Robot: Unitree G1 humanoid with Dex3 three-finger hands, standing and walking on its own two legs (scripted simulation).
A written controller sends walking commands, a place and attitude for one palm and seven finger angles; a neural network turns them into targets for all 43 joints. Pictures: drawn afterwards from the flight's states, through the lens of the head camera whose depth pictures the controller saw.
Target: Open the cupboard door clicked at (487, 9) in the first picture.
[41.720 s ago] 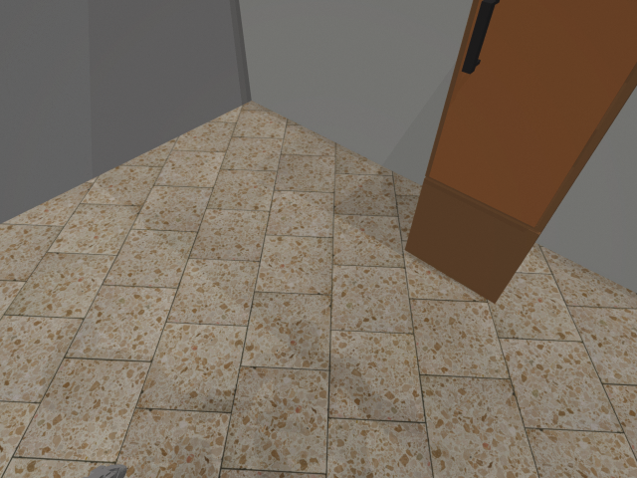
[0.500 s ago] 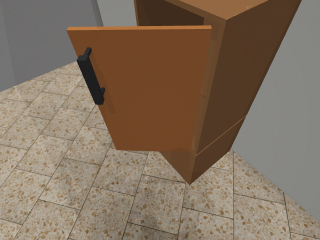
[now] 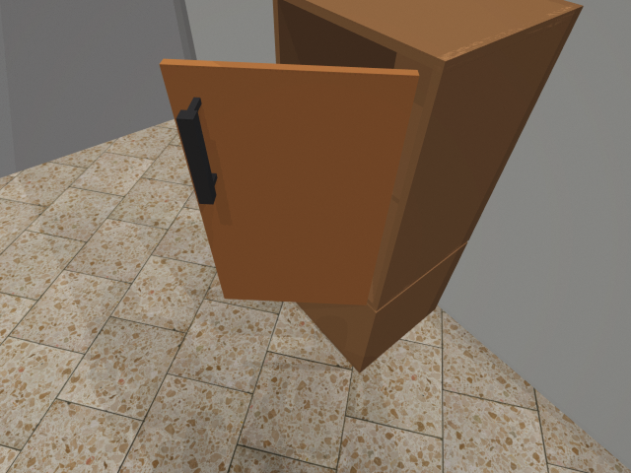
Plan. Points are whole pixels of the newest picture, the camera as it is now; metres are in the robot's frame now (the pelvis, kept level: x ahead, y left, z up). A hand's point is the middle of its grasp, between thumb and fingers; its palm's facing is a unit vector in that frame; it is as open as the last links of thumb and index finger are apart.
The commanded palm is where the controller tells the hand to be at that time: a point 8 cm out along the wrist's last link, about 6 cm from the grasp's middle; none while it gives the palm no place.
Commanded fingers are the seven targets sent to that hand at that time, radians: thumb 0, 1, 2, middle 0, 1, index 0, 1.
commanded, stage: come to a stop and stand still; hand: left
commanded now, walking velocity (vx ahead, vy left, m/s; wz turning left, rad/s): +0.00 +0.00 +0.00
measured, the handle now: (201, 152) +0.54 +0.22 +0.12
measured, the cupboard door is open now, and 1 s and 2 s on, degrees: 49 49 49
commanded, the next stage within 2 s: look again from close up in 0.54 s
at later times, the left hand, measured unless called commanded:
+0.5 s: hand out of the picture -0.02 +0.17 -0.18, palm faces +0.04 -0.99 -0.14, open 7.4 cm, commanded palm none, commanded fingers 0.00 0.90 0.90 -0.20 -0.30 -0.20 -0.30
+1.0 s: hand out of the picture +0.03 +0.21 -0.17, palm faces +0.00 -0.97 -0.23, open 7.4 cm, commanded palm none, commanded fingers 0.00 0.90 0.90 -0.20 -0.30 -0.20 -0.30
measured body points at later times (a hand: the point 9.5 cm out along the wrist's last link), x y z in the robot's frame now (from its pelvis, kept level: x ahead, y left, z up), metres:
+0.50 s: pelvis +0.00 +0.02 +0.00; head +0.01 +0.02 +0.45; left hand -0.02 +0.22 -0.17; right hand -0.01 -0.19 -0.16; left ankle +0.01 +0.12 -0.74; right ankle +0.00 -0.10 -0.74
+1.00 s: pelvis +0.01 +0.02 -0.01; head +0.02 +0.01 +0.44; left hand +0.03 +0.26 -0.16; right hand +0.03 -0.20 -0.17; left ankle +0.00 +0.12 -0.74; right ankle +0.00 -0.10 -0.74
